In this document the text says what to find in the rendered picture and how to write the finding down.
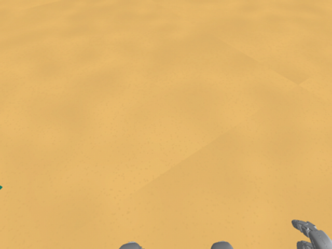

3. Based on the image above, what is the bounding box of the right robot hand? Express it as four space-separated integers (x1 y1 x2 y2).
292 220 332 249

